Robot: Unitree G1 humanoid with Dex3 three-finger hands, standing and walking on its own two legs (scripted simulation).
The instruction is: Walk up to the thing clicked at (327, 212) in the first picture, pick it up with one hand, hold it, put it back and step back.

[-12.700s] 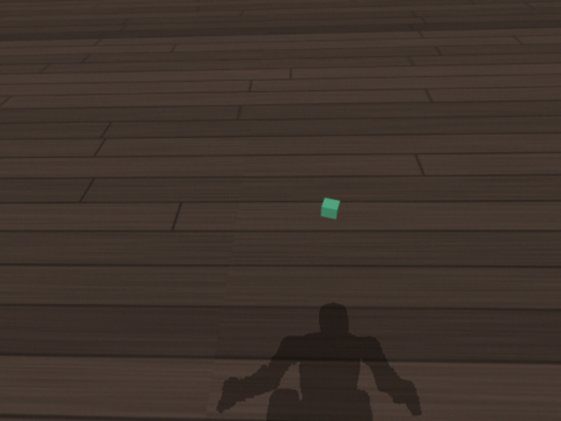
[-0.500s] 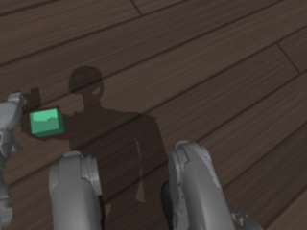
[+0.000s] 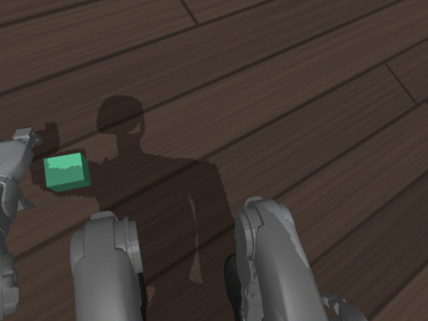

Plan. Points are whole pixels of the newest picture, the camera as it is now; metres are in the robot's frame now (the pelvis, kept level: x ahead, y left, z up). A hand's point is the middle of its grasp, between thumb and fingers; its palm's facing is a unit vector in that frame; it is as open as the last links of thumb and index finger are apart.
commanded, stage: approach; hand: left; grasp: from above
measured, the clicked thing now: (68, 172) +0.44 +0.31 -0.29
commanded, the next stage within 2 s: close in in 0.42 s
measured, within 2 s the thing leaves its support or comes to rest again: neither
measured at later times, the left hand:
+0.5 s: hand (71, 152) +0.46 +0.27 -0.17, palm faces -0.38 -0.08 -0.92, open 13.7 cm
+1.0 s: hand (56, 174) +0.42 +0.30 -0.21, palm faces -0.43 -0.13 -0.89, open 14.2 cm
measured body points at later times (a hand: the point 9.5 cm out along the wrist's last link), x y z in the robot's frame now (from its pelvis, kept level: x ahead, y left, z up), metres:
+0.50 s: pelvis +0.00 +0.00 +0.00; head +0.23 +0.06 +0.38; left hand +0.47 +0.27 -0.12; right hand +0.06 -0.27 -0.11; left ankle +0.09 +0.14 -0.29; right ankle +0.09 -0.12 -0.29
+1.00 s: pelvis +0.00 +0.00 -0.01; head +0.24 +0.09 +0.36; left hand +0.44 +0.31 -0.16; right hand +0.09 -0.27 -0.11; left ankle +0.09 +0.14 -0.29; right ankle +0.09 -0.12 -0.29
